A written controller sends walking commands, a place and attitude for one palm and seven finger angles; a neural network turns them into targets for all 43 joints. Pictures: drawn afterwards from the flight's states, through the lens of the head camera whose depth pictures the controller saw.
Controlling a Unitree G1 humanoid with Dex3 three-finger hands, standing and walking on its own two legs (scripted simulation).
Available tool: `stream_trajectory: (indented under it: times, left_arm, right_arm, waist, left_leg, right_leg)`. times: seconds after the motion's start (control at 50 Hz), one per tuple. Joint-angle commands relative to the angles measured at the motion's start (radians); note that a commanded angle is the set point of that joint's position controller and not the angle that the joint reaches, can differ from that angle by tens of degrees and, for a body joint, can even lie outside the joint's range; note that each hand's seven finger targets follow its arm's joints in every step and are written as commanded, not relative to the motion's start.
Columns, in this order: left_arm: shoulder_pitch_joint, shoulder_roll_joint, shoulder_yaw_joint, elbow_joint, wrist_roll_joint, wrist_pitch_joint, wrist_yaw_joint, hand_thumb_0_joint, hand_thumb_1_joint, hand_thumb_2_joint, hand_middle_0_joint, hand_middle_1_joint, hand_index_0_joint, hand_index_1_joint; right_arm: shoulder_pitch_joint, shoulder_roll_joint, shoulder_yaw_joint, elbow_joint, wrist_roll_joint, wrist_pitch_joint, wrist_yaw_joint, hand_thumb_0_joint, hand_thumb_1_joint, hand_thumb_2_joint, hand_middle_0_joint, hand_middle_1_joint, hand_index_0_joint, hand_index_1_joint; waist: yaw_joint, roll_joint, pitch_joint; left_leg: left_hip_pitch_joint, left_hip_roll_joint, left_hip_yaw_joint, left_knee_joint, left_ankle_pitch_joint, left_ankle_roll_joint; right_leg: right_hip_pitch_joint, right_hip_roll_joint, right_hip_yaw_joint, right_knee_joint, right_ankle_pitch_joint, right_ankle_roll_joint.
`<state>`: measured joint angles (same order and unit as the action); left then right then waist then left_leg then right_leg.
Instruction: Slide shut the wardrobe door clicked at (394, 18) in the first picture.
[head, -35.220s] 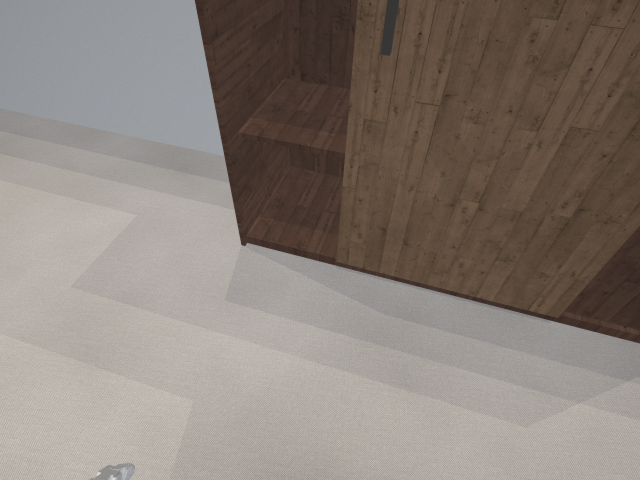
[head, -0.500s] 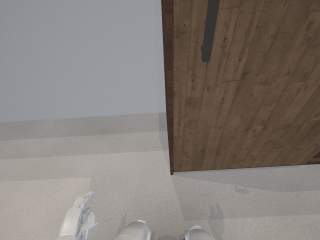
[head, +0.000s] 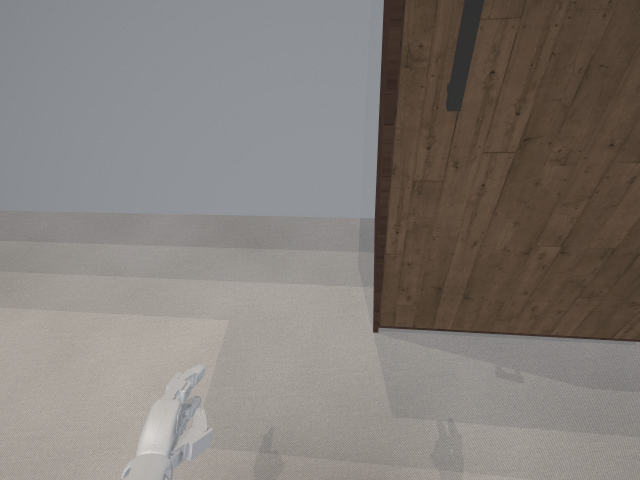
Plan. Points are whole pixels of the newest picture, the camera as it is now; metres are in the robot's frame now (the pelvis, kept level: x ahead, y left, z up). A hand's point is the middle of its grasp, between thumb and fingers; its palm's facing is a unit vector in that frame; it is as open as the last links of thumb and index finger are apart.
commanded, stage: stop stepping back and stand still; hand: right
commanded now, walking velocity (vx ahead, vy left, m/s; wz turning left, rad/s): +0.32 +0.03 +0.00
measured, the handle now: (462, 42) +0.69 -0.17 +0.22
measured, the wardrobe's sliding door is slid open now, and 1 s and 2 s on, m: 0.00 0.00 0.00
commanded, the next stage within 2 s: let the arm hang, fingers relaxed in 0.60 s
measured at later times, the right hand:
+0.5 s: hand out of the picture +0.11 -0.27 +0.19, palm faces +0.47 +0.78 -0.42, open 7.5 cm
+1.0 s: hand out of the picture -0.01 -0.19 -0.16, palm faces +0.14 +0.98 -0.11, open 7.1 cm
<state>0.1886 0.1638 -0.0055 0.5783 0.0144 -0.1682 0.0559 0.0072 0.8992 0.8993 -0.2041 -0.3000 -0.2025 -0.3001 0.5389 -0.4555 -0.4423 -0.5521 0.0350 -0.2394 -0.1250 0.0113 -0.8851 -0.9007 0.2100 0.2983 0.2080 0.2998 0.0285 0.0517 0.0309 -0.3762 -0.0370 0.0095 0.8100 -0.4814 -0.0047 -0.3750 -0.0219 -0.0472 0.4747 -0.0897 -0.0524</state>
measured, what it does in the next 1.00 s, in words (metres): steps on the spot: left foot, then right foot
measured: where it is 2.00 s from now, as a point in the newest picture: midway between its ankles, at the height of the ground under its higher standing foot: outside the picture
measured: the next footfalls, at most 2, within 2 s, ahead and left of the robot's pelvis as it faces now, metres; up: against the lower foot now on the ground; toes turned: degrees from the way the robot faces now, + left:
left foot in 0.08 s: +0.01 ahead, +0.08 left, +0.00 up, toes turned -6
right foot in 0.30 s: -0.02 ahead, -0.16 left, +0.00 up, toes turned -7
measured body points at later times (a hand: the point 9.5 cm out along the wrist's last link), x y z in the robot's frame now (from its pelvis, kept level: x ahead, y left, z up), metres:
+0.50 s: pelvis -0.08 -0.01 +0.00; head -0.13 -0.03 +0.44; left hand +0.05 +0.21 -0.08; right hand +0.08 -0.31 +0.21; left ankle -0.05 +0.08 -0.71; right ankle -0.04 -0.14 -0.73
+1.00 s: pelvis -0.09 -0.03 -0.02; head -0.09 -0.03 +0.43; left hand +0.00 +0.21 -0.15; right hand -0.01 -0.24 -0.15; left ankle -0.03 +0.08 -0.74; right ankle -0.08 -0.14 -0.72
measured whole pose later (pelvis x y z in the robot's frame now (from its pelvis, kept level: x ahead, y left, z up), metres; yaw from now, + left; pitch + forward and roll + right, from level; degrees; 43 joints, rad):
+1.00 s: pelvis -0.09 -0.03 -0.02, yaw -7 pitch -1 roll +1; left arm 0.27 0.21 0.00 0.83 0.03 0.04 0.00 0.00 0.90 0.90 -0.20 -0.30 -0.20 -0.30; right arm 0.28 -0.12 -0.01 0.71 -0.01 0.04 0.01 -0.04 -0.96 -0.90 0.20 0.30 0.20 0.30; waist 0.02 0.01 0.02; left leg -0.39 -0.01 0.03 0.69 -0.27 0.02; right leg -0.42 0.00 0.01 0.86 -0.45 -0.01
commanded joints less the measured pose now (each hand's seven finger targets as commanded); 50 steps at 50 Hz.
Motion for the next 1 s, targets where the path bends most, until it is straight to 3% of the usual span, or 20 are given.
stream_trajectory:
  times: [0.0, 0.04, 0.06, 0.16, 0.24, 0.28, 0.3, 0.32, 0.44, 0.46, 0.5, 0.66, 0.68, 0.7, 0.74, 0.8, 0.86, 0.88, 0.92, 0.98]
  left_arm:
    - [-0.065, 0.17, 0.055, -0.155, 0.002, -0.007, 0.012, 0.0, 0.9, 0.9, -0.2, -0.3, -0.2, -0.3]
    - [-0.065, 0.162, 0.063, -0.148, 0.008, 0.027, 0.013, 0.0, 0.9, 0.9, -0.2, -0.3, -0.2, -0.3]
    - [-0.06, 0.175, 0.07, -0.14, 0.006, 0.038, 0.015, 0.0, 0.9, 0.9, -0.2, -0.3, -0.2, -0.3]
    - [-0.024, 0.151, 0.043, -0.084, 0.006, 0.02, 0.037, 0.0, 0.9, 0.9, -0.2, -0.3, -0.2, -0.3]
    - [-0.006, 0.178, 0.044, -0.053, 0.007, -0.004, 0.071, 0.0, 0.9, 0.9, -0.2, -0.3, -0.2, -0.3]
    - [-0.006, 0.215, 0.045, -0.08, 0.006, -0.017, 0.066, 0.0, 0.9, 0.9, -0.2, -0.3, -0.2, -0.3]
    - [-0.018, 0.191, 0.042, -0.095, 0.004, -0.025, 0.053, 0.0, 0.9, 0.9, -0.2, -0.3, -0.2, -0.3]
    - [-0.025, 0.175, 0.051, -0.082, 0.007, -0.027, 0.044, 0.0, 0.9, 0.9, -0.2, -0.3, -0.2, -0.3]
    - [-0.041, 0.166, 0.046, -0.109, 0.012, -0.002, 0.007, 0.0, 0.9, 0.9, -0.2, -0.3, -0.2, -0.3]
    - [-0.041, 0.165, 0.048, -0.112, 0.012, 0.012, 0.009, 0.0, 0.9, 0.9, -0.2, -0.3, -0.2, -0.3]
    - [-0.047, 0.159, 0.068, -0.124, -0.009, 0.031, 0.012, 0.0, 0.9, 0.9, -0.2, -0.3, -0.2, -0.3]
    - [-0.028, 0.14, 0.031, -0.049, 0.011, -0.012, 0.054, 0.0, 0.9, 0.9, -0.2, -0.3, -0.2, -0.3]
    - [0.137, 0.238, 0.072, 0.183, 0.02, 0.026, -0.071, 0.0, 0.9, 0.9, -0.2, -0.3, -0.2, -0.3]
    - [0.118, 0.222, 0.067, 0.121, 0.015, 0.095, -0.072, 0.0, 0.9, 0.9, -0.2, -0.3, -0.2, -0.3]
    - [0.094, 0.269, 0.074, 0.064, 0.034, 0.119, -0.053, 0.0, 0.9, 0.9, -0.2, -0.3, -0.2, -0.3]
    - [0.09, 0.267, 0.061, 0.073, 0.06, 0.105, -0.031, 0.0, 0.9, 0.9, -0.2, -0.3, -0.2, -0.3]
    - [-0.041, 0.256, 0.045, 0.098, 0.033, 0.14, -0.038, 0.0, 0.9, 0.9, -0.2, -0.3, -0.2, -0.3]
    - [-0.031, 0.193, 0.04, 0.109, 0.021, 0.152, -0.043, 0.0, 0.9, 0.9, -0.2, -0.3, -0.2, -0.3]
    - [0.016, 0.155, 0.042, 0.13, 0.01, 0.188, -0.054, 0.0, 0.9, 0.9, -0.2, -0.3, -0.2, -0.3]
    - [0.106, 0.145, 0.053, 0.228, 0.013, 0.206, -0.055, 0.0, 0.9, 0.9, -0.2, -0.3, -0.2, -0.3]
  right_arm:
    - [0.085, -0.144, -0.152, -0.208, 0.001, -0.028, -0.049, 0.0, -0.9, -0.9, 0.2, 0.3, 0.2, 0.3]
    - [0.056, -0.162, -0.153, -0.15, -0.008, -0.014, -0.044, 0.0, -0.9, -0.9, 0.2, 0.3, 0.2, 0.3]
    - [0.03, -0.177, -0.162, -0.15, 0.001, -0.008, -0.039, 0.0, -0.9, -0.9, 0.2, 0.3, 0.2, 0.3]
    - [-0.223, -0.088, -0.03, -0.042, -0.01, 0.004, -0.037, 0.0, -0.9, -0.9, 0.2, 0.3, 0.2, 0.3]
    - [-0.356, -0.079, 0.036, -0.028, -0.033, 0.011, -0.056, 0.0, -0.9, -0.9, 0.2, 0.3, 0.2, 0.3]
    - [-0.396, -0.093, 0.019, -0.115, -0.036, -0.009, -0.063, 0.0, -0.9, -0.9, 0.2, 0.3, 0.2, 0.3]
    - [-0.423, -0.133, -0.018, -0.16, -0.054, -0.023, -0.066, 0.0, -0.9, -0.9, 0.2, 0.3, 0.2, 0.3]
    - [-0.334, -0.174, -0.082, -0.105, -0.06, -0.03, -0.06, 0.0, -0.9, -0.9, 0.2, 0.3, 0.2, 0.3]
    - [-0.017, -0.13, -0.102, -0.143, -0.03, -0.014, -0.052, 0.0, -0.9, -0.9, 0.2, 0.3, 0.2, 0.3]
    - [0.028, -0.121, -0.097, -0.073, -0.033, 0.0, -0.049, 0.0, -0.9, -0.9, 0.2, 0.3, 0.2, 0.3]
    - [-0.067, -0.16, -0.121, -0.054, -0.022, 0.015, -0.037, 0.0, -0.9, -0.9, 0.2, 0.3, 0.2, 0.3]
    - [-0.239, -0.085, -0.02, -0.064, -0.02, -0.008, -0.038, 0.0, -0.9, -0.9, 0.2, 0.3, 0.2, 0.3]
    - [-0.171, 0.16, 0.316, 0.654, -0.096, 0.202, 0.093, 0.0, -0.9, -0.9, 0.2, 0.3, 0.2, 0.3]
    - [-0.096, 0.183, 0.311, 0.675, -0.073, 0.263, 0.117, 0.0, -0.9, -0.9, 0.2, 0.3, 0.2, 0.3]
    - [-0.2, 0.165, 0.31, 0.644, -0.076, 0.27, 0.125, 0.0, -0.9, -0.9, 0.2, 0.3, 0.2, 0.3]
    - [-0.295, 0.169, 0.345, 0.803, -0.063, 0.246, 0.126, 0.0, -0.9, -0.9, 0.2, 0.3, 0.2, 0.3]
    - [-0.179, 0.121, 0.359, 1.044, -0.058, 0.253, 0.126, 0.0, -0.9, -0.9, 0.2, 0.3, 0.2, 0.3]
    - [-0.148, 0.064, 0.357, 1.102, -0.066, 0.248, 0.122, 0.0, -0.9, -0.9, 0.2, 0.3, 0.2, 0.3]
    - [-0.232, -0.019, 0.364, 1.153, -0.071, 0.247, 0.122, 0.0, -0.9, -0.9, 0.2, 0.3, 0.2, 0.3]
    - [-0.349, 0.06, 0.381, 1.241, -0.068, 0.242, 0.109, 0.0, -0.9, -0.9, 0.2, 0.3, 0.2, 0.3]
  waist:
    - [-0.03, -0.322, -0.13]
    - [-0.036, -0.068, -0.069]
    - [-0.042, 0.16, -0.036]
    - [0.008, 0.102, -0.073]
    - [0.006, -0.074, -0.027]
    - [0.008, -0.453, 0.011]
    - [0.006, -0.439, 0.057]
    - [-0.017, -0.287, 0.023]
    - [-0.054, -0.31, -0.067]
    - [-0.067, -0.197, -0.057]
    - [-0.056, 0.274, -0.026]
    - [-0.011, 0.016, -0.051]
    - [0.081, -0.166, -0.027]
    - [0.015, -0.374, -0.058]
    - [0.043, -0.281, -0.006]
    - [0.016, -0.015, -0.11]
    - [-0.091, -0.059, -0.121]
    - [-0.096, 0.041, -0.119]
    - [-0.052, 0.084, -0.007]
    - [0.019, 0.038, 0.02]
  left_leg:
    - [0.397, -0.02, 0.114, -0.223, 0.015, 0.036]
    - [0.226, 0.138, -0.1, -0.51, -0.178, 0.123]
    - [-0.058, 0.394, -0.494, -0.713, -0.359, 0.222]
    - [-0.208, 0.279, -0.126, -0.579, -0.269, 0.123]
    - [-0.172, 0.217, -0.063, -0.371, -0.257, 0.107]
    - [-0.256, 0.019, 0.067, 0.092, -0.109, 0.015]
    - [-0.26, 0.015, 0.034, 0.279, -0.044, 0.01]
    - [-0.214, 0.05, 0.016, 0.336, 0.019, 0.013]
    - [0.374, 0.008, 0.129, -0.158, 0.027, 0.039]
    - [0.452, 0.034, 0.067, -0.251, -0.031, 0.067]
    - [0.217, 0.43, -0.623, -0.672, -0.384, 0.232]
    - [-0.144, 0.259, -0.103, -0.467, -0.165, 0.133]
    - [-0.171, 0.238, 0.053, -0.101, 0.282, 0.052]
    - [-0.221, 0.08, 0.079, 0.073, 0.035, -0.034]
    - [-0.317, 0.06, -0.035, 0.394, -0.133, -0.039]
    - [-0.209, 0.079, -0.051, 0.202, -0.076, -0.041]
    - [0.19, 0.058, 0.001, -0.179, 0.204, -0.025]
    - [0.234, 0.15, -0.17, -0.336, 0.184, 0.004]
    - [-0.026, 0.373, -0.527, -0.675, -0.26, 0.131]
    - [-0.114, 0.285, -0.397, -0.649, -0.151, 0.149]
  right_leg:
    - [-0.258, -0.122, 0.143, -0.286, -0.644, 0.015]
    - [-0.253, 0.022, 0.01, 0.135, -0.525, 0.066]
    - [-0.177, 0.062, 0.051, 0.548, -0.385, 0.075]
    - [0.055, -0.047, 0.031, 0.458, -0.249, 0.044]
    - [0.192, -0.007, -0.029, 0.059, -0.376, 0.017]
    - [0.152, -0.254, 0.442, -0.267, -0.685, -0.097]
    - [0.036, -0.351, 0.581, -0.378, -0.732, -0.166]
    - [0.012, -0.329, 0.509, -0.358, -0.665, -0.162]
    - [-0.314, -0.174, 0.143, -0.143, -0.641, -0.032]
    - [-0.411, -0.119, 0.087, 0.035, -0.635, -0.004]
    - [-0.459, 0.028, 0.022, 0.718, -0.471, 0.046]
    - [0.19, -0.035, -0.048, 0.143, -0.254, 0.026]
    - [0.175, -0.075, 0.046, 0.144, -0.012, 0.025]
    - [0.119, -0.206, 0.277, 0.006, 0.075, -0.038]
    - [0.02, -0.377, 0.519, -0.14, 0.026, -0.192]
    - [0.155, -0.309, 0.419, 0.021, 0.605, -0.182]
    - [-0.069, -0.143, 0.177, 0.071, 0.096, -0.041]
    - [-0.144, -0.021, 0.092, 0.179, -0.217, 0.016]
    - [-0.096, 0.038, 0.053, 0.437, -0.458, 0.038]
    - [-0.014, 0.02, 0.046, 0.547, -0.347, 0.032]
